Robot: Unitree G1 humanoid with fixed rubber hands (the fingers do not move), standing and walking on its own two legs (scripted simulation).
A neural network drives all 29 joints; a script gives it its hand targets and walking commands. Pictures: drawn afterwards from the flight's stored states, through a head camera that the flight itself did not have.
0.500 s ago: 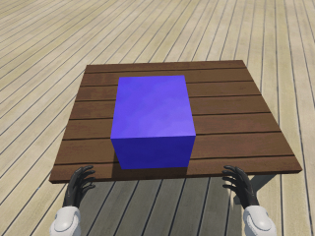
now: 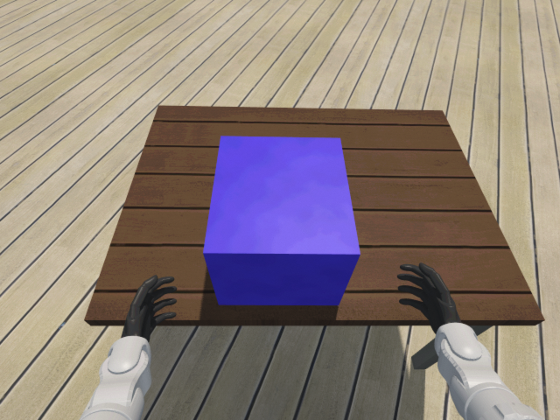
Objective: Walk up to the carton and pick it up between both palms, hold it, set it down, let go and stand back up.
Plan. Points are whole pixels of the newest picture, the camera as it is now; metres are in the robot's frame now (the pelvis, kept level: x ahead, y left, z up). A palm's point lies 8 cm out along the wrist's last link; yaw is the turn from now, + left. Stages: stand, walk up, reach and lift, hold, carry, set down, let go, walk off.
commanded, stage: set down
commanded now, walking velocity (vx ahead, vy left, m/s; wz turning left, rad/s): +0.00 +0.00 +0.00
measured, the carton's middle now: (279, 220) +0.50 +0.03 -0.10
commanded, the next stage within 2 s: let go in 0.34 s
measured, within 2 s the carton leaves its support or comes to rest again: neither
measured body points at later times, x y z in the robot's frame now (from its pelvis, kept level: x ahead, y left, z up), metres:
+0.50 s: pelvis -0.01 +0.00 +0.00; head +0.03 +0.01 +0.45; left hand +0.19 +0.24 -0.08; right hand +0.20 -0.22 -0.08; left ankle -0.01 +0.13 -0.74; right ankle -0.02 -0.13 -0.74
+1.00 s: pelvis +0.00 +0.00 +0.00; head -0.03 +0.01 +0.45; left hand +0.13 +0.25 -0.11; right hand +0.10 -0.26 -0.12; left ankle -0.01 +0.13 -0.74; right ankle -0.02 -0.13 -0.74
